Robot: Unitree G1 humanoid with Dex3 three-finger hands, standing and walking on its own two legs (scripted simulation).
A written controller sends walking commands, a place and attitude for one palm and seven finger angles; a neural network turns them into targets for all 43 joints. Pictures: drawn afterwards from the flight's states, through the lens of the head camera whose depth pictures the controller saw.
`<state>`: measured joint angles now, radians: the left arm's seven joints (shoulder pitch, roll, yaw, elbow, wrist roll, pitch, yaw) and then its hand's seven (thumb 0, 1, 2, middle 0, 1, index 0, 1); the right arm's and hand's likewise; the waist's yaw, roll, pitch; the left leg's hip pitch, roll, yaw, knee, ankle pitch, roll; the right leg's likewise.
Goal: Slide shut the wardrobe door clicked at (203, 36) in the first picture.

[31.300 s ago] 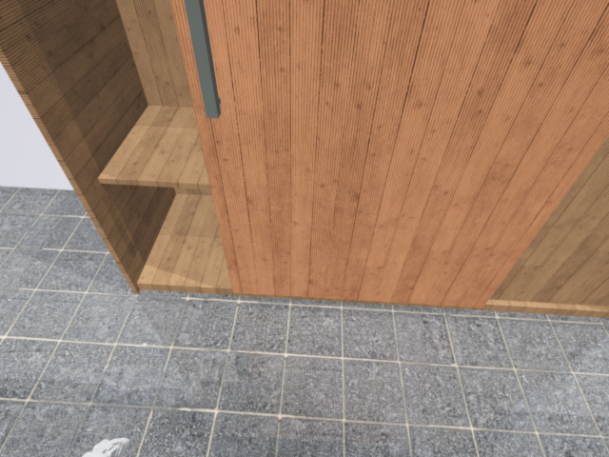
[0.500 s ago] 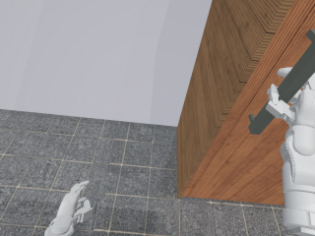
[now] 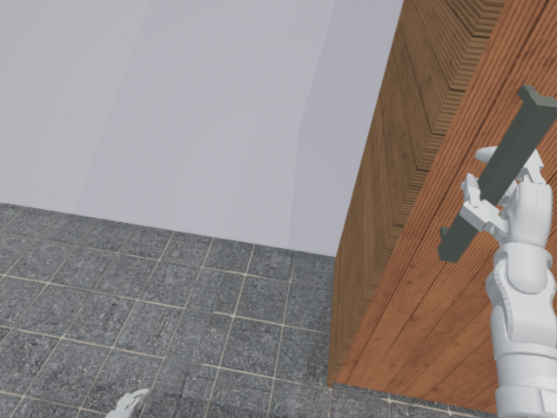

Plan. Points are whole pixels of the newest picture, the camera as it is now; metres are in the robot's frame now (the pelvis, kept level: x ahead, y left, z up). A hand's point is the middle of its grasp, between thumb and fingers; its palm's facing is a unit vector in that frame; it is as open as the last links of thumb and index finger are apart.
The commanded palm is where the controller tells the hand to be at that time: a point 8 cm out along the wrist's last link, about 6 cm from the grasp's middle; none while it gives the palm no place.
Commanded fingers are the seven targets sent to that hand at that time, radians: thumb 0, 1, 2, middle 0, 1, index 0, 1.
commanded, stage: stop walking and hold the door there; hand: right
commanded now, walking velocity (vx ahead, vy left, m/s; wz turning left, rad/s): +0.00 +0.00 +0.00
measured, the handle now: (481, 184) +0.41 -0.24 +0.19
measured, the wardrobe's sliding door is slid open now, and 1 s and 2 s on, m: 0.00 0.00 0.00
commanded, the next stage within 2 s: loosen the grip on the handle in 0.34 s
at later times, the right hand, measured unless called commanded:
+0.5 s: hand (474, 200) +0.37 -0.21 +0.19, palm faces +0.28 +0.94 -0.19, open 6.9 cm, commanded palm +0.31 -0.26 +0.18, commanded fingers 0.00 -0.42 -0.67 0.45 1.40 0.45 1.40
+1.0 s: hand (478, 203) +0.37 -0.22 +0.18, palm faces +0.31 +0.94 -0.12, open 14.2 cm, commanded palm +0.32 -0.26 +0.19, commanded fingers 0.00 0.55 -0.20 0.25 1.15 0.25 1.15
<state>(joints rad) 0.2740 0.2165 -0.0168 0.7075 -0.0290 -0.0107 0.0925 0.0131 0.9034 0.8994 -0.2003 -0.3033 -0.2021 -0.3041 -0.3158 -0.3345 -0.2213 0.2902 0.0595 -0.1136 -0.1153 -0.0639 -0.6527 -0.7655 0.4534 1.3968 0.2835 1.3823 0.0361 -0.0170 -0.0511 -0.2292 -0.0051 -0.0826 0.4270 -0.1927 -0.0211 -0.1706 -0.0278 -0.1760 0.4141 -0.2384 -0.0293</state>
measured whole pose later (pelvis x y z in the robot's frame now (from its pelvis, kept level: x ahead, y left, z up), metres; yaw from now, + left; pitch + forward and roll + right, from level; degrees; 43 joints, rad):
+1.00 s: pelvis +0.01 +0.05 -0.01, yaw -6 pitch +3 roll +0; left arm 0.28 0.29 0.03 0.74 -0.04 -0.12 0.04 0.01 0.90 0.90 -0.20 -0.30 -0.20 -0.30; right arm -0.47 -0.37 -0.30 0.45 0.15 -0.24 0.09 0.00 0.50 -0.23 0.42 1.31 0.27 1.21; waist 0.00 -0.03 -0.04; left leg -0.35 -0.03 0.05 0.57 -0.29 0.04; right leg -0.35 -0.06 -0.03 0.58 -0.29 0.02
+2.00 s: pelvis +0.00 +0.01 -0.01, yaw -6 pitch +2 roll +1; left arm 0.30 0.26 -0.03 0.67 -0.04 -0.13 0.07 0.01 0.90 0.90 -0.20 -0.30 -0.20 -0.30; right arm -0.27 -0.39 -0.37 0.26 0.21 -0.17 0.18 -0.01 0.55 -0.20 0.25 1.15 0.25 1.15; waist -0.02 -0.03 -0.07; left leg -0.32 0.00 0.02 0.56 -0.27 0.00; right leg -0.33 -0.03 -0.06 0.59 -0.30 -0.01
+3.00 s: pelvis +0.00 +0.01 -0.01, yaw -8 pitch -4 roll +1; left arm 0.21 0.27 -0.08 0.58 -0.08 -0.22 0.08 0.01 0.90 0.90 -0.20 -0.30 -0.20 -0.30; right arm 0.12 -0.40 -0.40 -0.18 0.36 0.30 0.38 -0.01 0.54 -0.21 0.25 1.14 0.25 1.15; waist -0.09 -0.06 -0.06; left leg -0.17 0.01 0.06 0.51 -0.28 -0.01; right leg -0.20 -0.01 -0.02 0.58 -0.31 -0.02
